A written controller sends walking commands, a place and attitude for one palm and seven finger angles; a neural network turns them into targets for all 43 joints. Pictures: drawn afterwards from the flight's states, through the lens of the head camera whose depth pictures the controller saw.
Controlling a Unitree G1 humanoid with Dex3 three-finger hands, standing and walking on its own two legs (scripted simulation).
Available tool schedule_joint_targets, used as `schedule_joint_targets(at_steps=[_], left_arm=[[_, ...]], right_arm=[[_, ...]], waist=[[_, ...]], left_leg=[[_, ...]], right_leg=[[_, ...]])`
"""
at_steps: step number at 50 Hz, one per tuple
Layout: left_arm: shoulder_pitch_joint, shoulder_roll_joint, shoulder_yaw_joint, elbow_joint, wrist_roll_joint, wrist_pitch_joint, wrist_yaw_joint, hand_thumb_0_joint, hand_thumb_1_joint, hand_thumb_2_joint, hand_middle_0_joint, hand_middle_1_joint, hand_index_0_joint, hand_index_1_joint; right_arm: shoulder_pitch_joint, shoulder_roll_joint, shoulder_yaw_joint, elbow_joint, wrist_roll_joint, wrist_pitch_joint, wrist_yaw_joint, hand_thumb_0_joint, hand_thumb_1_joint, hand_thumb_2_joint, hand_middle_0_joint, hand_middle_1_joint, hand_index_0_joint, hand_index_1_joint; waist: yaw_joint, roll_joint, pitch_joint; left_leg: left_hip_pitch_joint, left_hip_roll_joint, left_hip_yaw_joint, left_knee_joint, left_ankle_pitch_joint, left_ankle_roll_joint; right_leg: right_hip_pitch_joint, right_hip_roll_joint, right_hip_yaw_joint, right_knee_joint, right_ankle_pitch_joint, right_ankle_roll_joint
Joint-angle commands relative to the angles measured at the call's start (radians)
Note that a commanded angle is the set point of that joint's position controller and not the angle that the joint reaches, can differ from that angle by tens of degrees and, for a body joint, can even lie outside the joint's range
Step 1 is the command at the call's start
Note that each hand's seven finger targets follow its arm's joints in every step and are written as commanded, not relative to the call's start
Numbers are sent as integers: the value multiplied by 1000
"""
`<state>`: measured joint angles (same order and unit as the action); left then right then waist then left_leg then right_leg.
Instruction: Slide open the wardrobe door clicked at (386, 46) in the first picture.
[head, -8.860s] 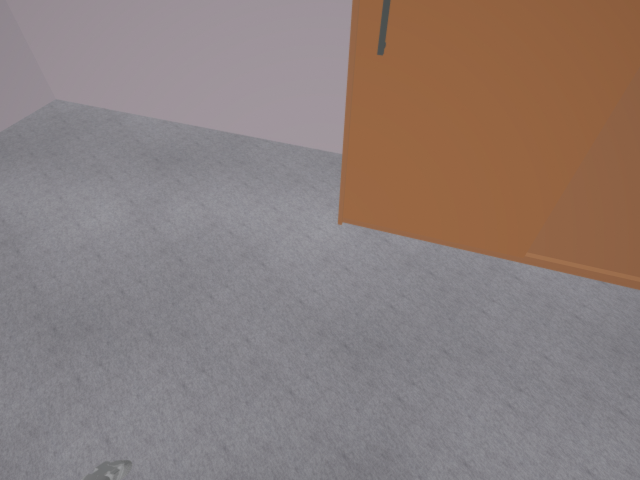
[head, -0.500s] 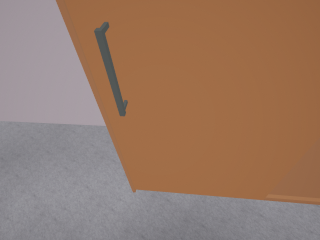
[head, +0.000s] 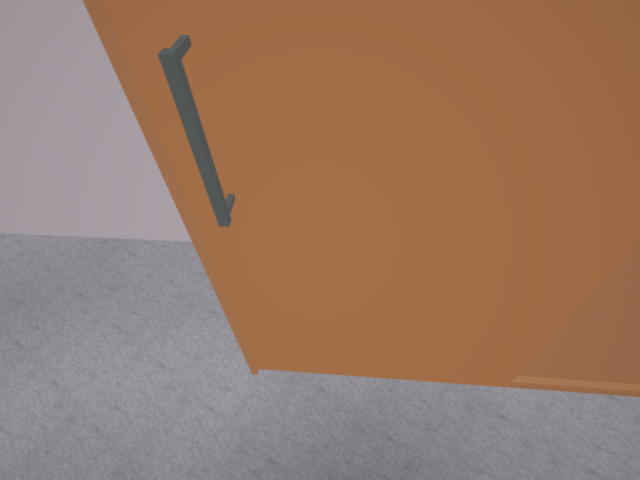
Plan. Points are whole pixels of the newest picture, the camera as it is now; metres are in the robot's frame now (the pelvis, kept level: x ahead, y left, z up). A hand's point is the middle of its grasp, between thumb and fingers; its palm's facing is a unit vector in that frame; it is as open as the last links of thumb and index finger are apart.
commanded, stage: come to a stop and stand still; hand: left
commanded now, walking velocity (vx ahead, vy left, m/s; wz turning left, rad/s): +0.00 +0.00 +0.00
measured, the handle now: (206, 144) +0.51 +0.17 +0.16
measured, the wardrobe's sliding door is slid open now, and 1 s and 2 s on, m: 0.00 0.00 0.00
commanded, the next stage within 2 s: look again from close up in 0.44 s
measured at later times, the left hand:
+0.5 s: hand out of the picture +0.04 +0.18 -0.17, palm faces +0.02 -0.97 -0.23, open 7.3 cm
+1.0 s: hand out of the picture +0.04 +0.18 -0.17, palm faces +0.02 -0.97 -0.23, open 7.4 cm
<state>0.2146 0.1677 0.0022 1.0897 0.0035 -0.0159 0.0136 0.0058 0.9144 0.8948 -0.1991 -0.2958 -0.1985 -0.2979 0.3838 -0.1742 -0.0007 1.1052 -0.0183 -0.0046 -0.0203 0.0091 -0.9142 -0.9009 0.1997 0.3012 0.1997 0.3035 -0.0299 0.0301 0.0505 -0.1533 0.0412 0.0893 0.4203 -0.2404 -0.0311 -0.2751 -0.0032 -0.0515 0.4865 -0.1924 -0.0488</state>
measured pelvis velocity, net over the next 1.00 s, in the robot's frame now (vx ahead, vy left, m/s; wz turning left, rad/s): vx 0.02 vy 0.00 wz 0.01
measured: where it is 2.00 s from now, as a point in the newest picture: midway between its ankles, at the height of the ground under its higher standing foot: outside the picture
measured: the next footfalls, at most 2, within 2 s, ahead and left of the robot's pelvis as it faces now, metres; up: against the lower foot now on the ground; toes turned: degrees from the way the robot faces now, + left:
none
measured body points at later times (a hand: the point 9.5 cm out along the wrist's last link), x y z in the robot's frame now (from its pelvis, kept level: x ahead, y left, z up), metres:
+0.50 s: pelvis +0.02 +0.00 +0.00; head +0.03 -0.02 +0.45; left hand +0.04 +0.23 -0.15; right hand +0.02 -0.22 -0.17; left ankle -0.01 +0.14 -0.74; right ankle +0.05 -0.09 -0.74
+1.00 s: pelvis +0.02 +0.00 +0.00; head +0.03 -0.02 +0.45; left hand +0.04 +0.23 -0.15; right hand +0.00 -0.22 -0.17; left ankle -0.01 +0.14 -0.74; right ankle +0.05 -0.09 -0.74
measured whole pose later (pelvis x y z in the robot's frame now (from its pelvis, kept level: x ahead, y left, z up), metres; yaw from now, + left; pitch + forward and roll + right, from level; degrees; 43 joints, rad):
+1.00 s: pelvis +0.02 +0.00 +0.00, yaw +0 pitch -2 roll +1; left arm 0.22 0.17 0.01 1.12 0.01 -0.03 0.02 0.01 0.91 0.89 -0.20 -0.30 -0.20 -0.30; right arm 0.30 -0.15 0.00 1.13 -0.02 -0.01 -0.03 0.01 -0.91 -0.90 0.20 0.30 0.20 0.30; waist -0.01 0.02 0.06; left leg -0.10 0.05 0.08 0.38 -0.24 -0.04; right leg -0.22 0.01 -0.06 0.45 -0.20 -0.05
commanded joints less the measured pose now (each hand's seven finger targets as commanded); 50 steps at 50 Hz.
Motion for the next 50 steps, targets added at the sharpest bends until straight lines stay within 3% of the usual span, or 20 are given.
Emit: schedule_joint_targets(at_steps=[1, 13, 26, 35, 38, 50], left_arm=[[38, 124, 22, -26, 2, -15, 13, 0, 900, 900, -200, -300, -200, -300], [50, 106, 19, -6, 5, -22, 19, 0, 900, 900, -200, -300, -200, -300], [52, 115, 23, -5, 7, -20, 17, 0, 900, 900, -200, -300, -200, -300], [46, 126, 27, -5, 7, -22, 16, 0, 900, 900, -200, -300, -200, -300], [48, 126, 27, -5, 7, -22, 17, 0, 900, 900, -200, -300, -200, -300], [42, 128, 29, -7, 6, -20, 16, 0, 900, 900, -200, -300, -200, -300]], right_arm=[[55, -66, -6, -23, -2, -21, -4, 0, -900, -900, 200, 300, 200, 300], [34, -56, -10, -11, 2, -26, -13, 0, -900, -900, 200, 300, 200, 300], [-14, -68, -12, -12, 0, -23, -15, 0, -900, -900, 200, 300, 200, 300], [-16, -75, -12, -7, 0, -25, -15, 0, -900, -900, 200, 300, 200, 300], [-17, -72, -12, -3, 0, -25, -15, 0, -900, -900, 200, 300, 200, 300], [-1, -68, -12, 7, -2, -22, -13, 0, -900, -900, 200, 300, 200, 300]], waist=[[22, -40, 27], [19, -34, -4], [22, -19, 21], [24, -37, 6], [28, -16, 4], [27, -36, 23]], left_leg=[[-81, 52, -70, -86, -34, 46], [-29, 68, -62, -86, 63, 41], [-14, 68, -62, -99, 38, 40], [-12, 70, -64, -103, 52, 39], [-10, 68, -66, -101, 64, 39], [-26, 64, -65, -105, 26, 37]], right_leg=[[36, -117, 161, -156, -126, -19], [81, -111, 133, -109, 125, -11], [63, -108, 139, -133, 70, -10], [92, -112, 133, -132, 99, -12], [99, -113, 130, -133, 109, -12], [84, -113, 138, -157, 24, -13]])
